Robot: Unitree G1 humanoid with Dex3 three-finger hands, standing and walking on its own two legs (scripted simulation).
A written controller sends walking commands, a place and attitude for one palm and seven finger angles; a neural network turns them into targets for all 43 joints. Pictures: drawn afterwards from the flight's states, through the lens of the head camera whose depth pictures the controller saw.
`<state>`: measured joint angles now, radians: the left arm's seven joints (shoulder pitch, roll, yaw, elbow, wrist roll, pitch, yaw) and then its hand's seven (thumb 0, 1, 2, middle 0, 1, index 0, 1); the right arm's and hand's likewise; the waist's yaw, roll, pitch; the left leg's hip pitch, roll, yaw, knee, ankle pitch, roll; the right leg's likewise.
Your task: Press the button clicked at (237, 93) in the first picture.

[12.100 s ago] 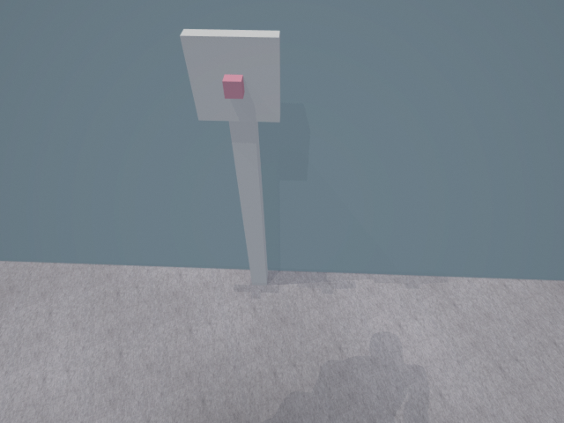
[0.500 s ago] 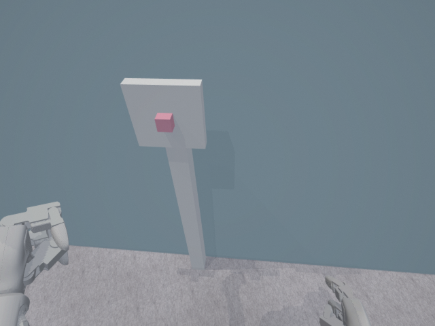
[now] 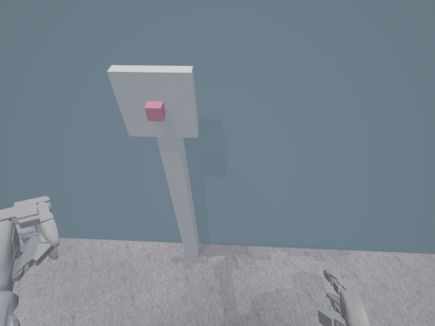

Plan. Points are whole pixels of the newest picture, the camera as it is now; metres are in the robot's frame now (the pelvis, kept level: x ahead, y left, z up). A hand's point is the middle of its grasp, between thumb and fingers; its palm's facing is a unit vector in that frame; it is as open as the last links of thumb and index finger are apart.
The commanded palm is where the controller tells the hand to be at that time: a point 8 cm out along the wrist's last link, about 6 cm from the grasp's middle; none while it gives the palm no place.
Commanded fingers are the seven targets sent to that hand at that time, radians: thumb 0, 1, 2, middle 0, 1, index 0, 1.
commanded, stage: step back with the hand held close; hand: left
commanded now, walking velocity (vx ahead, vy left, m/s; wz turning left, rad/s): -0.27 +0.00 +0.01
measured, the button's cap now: (155, 110) +0.53 +0.20 +0.12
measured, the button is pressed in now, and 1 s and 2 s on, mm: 0 0 0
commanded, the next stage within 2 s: stop stepping back and stand still in 1.18 s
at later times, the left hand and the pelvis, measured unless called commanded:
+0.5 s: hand (10, 294) +0.12 +0.26 +0.15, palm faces +0.36 -0.80 -0.47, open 3.1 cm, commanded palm +0.06 +0.30 +0.17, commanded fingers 0.00 0.90 0.90 -1.30 -1.50 -1.30 -1.50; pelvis -0.07 +0.02 -0.02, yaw +0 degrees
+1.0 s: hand out of the picture +0.05 +0.26 +0.16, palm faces +0.32 -0.85 -0.42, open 3.1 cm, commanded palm -0.01 +0.31 +0.17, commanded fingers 0.00 0.90 0.90 -1.30 -1.50 -1.30 -1.50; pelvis -0.14 +0.03 -0.01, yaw -1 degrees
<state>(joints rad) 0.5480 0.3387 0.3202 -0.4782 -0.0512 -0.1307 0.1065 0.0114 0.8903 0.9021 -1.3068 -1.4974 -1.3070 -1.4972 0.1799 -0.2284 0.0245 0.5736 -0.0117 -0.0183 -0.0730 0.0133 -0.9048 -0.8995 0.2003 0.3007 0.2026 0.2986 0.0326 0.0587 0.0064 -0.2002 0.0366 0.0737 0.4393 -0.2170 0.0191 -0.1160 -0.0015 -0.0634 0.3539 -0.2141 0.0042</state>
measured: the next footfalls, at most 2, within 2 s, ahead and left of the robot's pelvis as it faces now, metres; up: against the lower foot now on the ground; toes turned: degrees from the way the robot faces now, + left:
right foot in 0.92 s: -0.15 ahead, -0.10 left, +0.00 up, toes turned +1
left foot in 1.44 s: -0.11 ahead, +0.15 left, +0.00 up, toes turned -3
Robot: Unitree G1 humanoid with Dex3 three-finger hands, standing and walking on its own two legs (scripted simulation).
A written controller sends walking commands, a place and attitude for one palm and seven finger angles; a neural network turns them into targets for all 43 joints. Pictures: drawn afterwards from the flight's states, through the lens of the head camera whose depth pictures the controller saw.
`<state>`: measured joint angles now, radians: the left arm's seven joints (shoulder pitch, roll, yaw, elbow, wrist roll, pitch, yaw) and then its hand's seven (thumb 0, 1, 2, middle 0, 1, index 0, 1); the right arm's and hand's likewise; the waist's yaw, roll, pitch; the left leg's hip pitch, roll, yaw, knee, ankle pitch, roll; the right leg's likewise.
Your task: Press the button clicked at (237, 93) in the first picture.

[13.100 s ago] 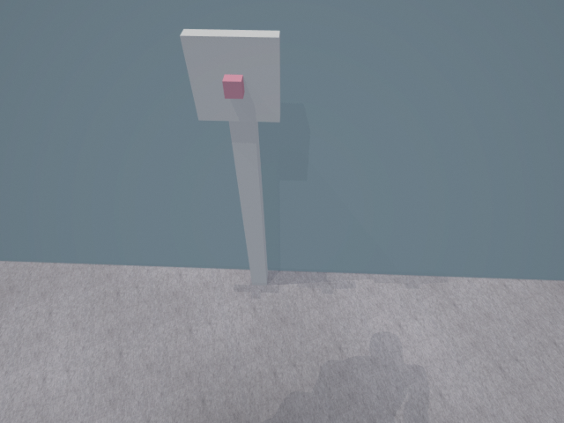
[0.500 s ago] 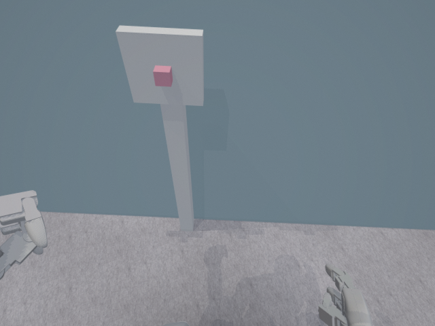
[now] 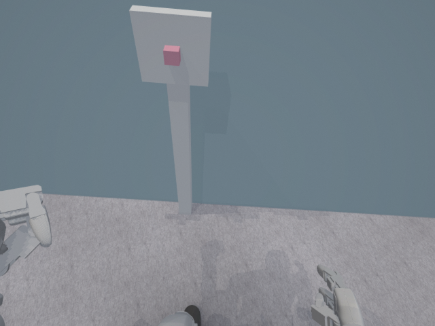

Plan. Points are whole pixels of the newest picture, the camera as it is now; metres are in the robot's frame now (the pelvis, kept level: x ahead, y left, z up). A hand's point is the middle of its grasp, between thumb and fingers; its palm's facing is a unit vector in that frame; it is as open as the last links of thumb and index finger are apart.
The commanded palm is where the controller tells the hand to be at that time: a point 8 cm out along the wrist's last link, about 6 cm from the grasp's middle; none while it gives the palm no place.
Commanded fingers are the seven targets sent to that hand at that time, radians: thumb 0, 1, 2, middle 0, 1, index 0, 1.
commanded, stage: step back with the hand held close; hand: left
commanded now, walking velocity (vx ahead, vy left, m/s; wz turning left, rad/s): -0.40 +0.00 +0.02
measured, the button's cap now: (172, 54) +0.67 +0.18 +0.13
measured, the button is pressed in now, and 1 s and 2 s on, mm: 0 0 0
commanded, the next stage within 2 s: stop stepping back and stand still in 0.18 s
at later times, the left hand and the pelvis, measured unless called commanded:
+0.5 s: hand out of the picture +0.12 +0.29 +0.17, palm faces +0.37 -0.86 -0.34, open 3.1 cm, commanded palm +0.05 +0.33 +0.19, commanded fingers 0.00 0.90 0.90 -1.30 -1.50 -1.30 -1.50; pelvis -0.09 +0.05 +0.00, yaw -1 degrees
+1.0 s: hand out of the picture +0.09 +0.29 +0.17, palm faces +0.36 -0.86 -0.35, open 3.1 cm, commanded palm +0.04 +0.34 +0.19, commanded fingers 0.00 0.90 0.90 -1.30 -1.50 -1.30 -1.50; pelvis -0.11 +0.06 +0.00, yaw -3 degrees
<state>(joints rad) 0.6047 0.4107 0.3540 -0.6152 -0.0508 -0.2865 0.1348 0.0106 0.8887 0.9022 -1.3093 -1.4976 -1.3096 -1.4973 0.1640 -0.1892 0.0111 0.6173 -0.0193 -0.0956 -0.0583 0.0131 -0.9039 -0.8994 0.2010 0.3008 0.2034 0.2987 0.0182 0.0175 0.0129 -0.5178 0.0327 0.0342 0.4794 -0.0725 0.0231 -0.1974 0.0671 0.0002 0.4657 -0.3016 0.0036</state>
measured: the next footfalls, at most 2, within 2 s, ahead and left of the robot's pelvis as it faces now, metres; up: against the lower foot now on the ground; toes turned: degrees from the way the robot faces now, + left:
left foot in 0.44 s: +0.03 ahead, +0.12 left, +0.00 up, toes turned -2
right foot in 0.74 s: -0.11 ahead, -0.04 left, +0.00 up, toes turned -4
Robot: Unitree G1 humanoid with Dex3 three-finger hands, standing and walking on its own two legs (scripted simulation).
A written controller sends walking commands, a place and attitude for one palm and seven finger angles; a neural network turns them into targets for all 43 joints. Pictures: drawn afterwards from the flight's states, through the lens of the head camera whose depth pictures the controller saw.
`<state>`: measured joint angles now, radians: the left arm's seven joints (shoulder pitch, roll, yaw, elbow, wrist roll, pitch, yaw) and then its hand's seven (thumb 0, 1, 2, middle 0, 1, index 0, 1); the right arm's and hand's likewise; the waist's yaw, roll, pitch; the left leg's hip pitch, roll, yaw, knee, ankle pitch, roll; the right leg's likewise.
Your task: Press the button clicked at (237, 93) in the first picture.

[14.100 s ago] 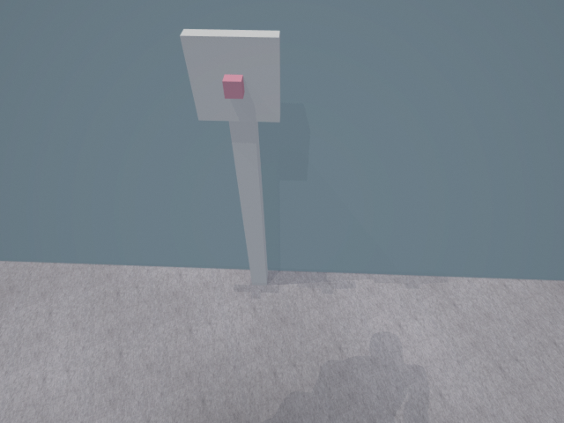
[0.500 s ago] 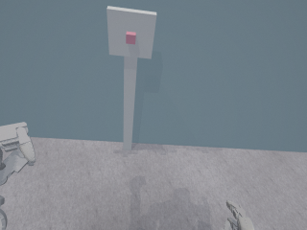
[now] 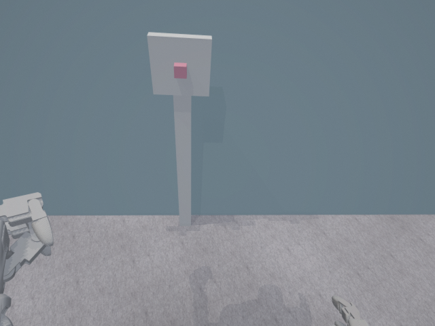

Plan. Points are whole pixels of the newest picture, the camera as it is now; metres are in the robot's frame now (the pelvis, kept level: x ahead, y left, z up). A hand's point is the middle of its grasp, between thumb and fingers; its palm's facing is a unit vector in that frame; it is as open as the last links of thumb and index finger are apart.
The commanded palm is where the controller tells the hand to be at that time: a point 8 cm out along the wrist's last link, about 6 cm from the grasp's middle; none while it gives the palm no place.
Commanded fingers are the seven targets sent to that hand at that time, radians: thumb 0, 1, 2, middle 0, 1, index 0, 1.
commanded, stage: stop stepping back and stand still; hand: left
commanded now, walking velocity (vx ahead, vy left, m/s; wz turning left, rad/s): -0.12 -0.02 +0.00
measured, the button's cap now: (180, 70) +0.77 +0.15 +0.13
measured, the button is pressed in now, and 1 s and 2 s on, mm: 0 0 0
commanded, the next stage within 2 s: let the arm hang, fingers relaxed in 0.12 s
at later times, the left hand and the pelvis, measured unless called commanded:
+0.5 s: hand out of the picture +0.05 +0.18 -0.16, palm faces +0.01 -0.97 -0.23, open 3.2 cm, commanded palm none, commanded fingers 0.00 0.90 0.90 -0.75 -0.90 -0.75 -0.90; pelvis -0.02 -0.01 +0.00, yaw +3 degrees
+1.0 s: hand out of the picture -0.07 +0.17 -0.16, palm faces +0.07 -0.97 -0.22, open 7.0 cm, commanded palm none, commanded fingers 0.00 0.90 0.90 -0.20 -0.30 -0.20 -0.30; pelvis -0.03 +0.00 +0.01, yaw +3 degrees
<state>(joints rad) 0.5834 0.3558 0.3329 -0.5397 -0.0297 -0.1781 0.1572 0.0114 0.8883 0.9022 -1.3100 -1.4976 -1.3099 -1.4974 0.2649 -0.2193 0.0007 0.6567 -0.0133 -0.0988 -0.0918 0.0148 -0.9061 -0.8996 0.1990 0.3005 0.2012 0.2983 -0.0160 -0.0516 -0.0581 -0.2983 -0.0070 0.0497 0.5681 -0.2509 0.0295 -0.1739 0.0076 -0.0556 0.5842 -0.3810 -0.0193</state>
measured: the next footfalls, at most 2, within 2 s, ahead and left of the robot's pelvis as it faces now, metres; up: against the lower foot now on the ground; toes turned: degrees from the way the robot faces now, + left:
none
